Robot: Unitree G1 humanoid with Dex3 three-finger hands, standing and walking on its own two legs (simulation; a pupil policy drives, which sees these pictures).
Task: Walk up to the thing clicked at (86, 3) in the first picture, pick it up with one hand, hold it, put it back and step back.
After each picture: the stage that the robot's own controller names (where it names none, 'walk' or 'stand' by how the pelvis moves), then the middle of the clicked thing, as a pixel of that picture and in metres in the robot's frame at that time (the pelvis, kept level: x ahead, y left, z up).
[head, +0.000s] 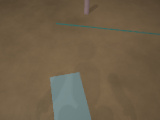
stand; (86, 5) +2.00 -0.04 -0.65
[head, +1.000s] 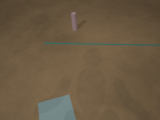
walk; (74, 21) +1.83 +0.22 -0.63
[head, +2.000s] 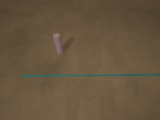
walk; (58, 44) +1.20 +0.37 -0.65
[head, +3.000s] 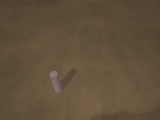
walk; (56, 82) +0.77 +0.31 -0.65
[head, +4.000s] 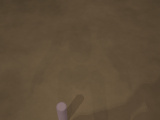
walk; (62, 114) +0.50 +0.17 -0.63
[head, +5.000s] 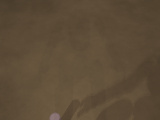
stand; out of the picture +0.40 +0.21 -0.65
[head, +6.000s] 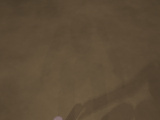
stand; out of the picture +0.40 +0.18 -0.66
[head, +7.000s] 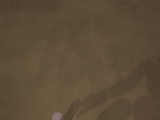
stand; out of the picture +0.40 +0.18 -0.66
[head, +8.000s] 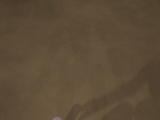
stand; out of the picture +0.40 +0.19 -0.66
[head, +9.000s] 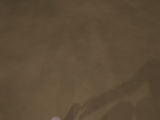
stand; out of the picture +0.39 +0.20 -0.66
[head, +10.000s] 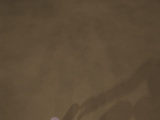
stand; out of the picture +0.39 +0.20 -0.66
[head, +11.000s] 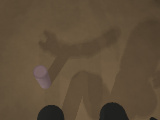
go down; (43, 78) +0.45 +0.19 -0.44
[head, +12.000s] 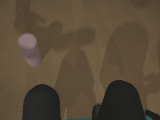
go down; (31, 53) +0.49 +0.20 -0.28
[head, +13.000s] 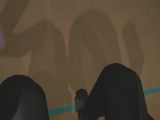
close in; out of the picture +0.48 +0.23 -0.19
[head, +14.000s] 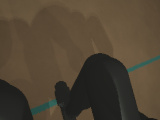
close; out of the picture +0.48 +0.26 -0.17
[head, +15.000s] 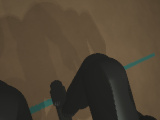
lift; out of the picture +0.46 +0.26 -0.17
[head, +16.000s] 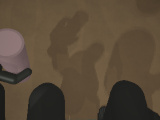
lift; (16, 62) +0.37 +0.22 -0.03
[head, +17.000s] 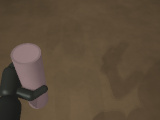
hold; (33, 81) +0.32 +0.17 +0.09
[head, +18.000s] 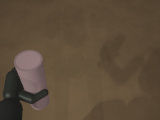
hold; (35, 84) +0.32 +0.17 +0.03
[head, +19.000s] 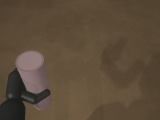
crouch; (37, 84) +0.32 +0.17 +0.04
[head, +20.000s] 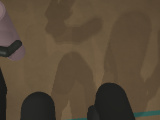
crouch; (5, 36) +0.47 +0.20 -0.05
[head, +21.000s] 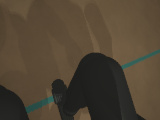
lower; out of the picture +0.48 +0.26 -0.18
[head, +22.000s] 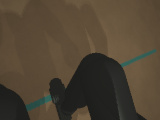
lower; out of the picture +0.49 +0.28 -0.18
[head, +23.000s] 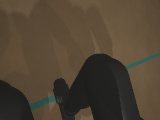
lower; out of the picture +0.47 +0.27 -0.17
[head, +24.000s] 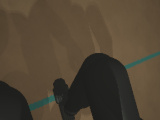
lower; out of the picture +0.47 +0.28 -0.18
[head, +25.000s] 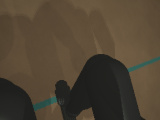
loosen; out of the picture +0.46 +0.25 -0.17
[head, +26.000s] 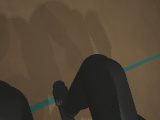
withdraw; out of the picture +0.46 +0.26 -0.18
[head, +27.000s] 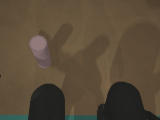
walk; (41, 54) +0.49 +0.19 -0.30
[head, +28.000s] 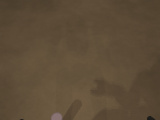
stand; out of the picture +0.40 +0.17 -0.59
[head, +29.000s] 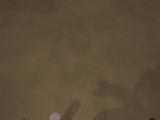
stand; out of the picture +0.41 +0.18 -0.60
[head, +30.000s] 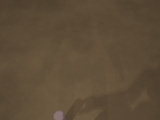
stand; out of the picture +0.41 +0.17 -0.63
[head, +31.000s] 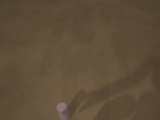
walk; (63, 113) +0.43 +0.17 -0.65
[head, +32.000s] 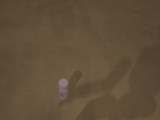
walk; (63, 89) +0.56 +0.11 -0.64
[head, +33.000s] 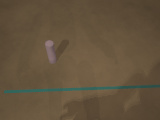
walk; (51, 52) +0.86 +0.29 -0.62
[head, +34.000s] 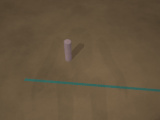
stand; (68, 50) +1.08 +0.18 -0.64
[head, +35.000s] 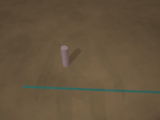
stand; (65, 56) +1.08 +0.20 -0.66
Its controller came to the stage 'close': yes
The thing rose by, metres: 0.69
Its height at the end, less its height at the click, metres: +0.00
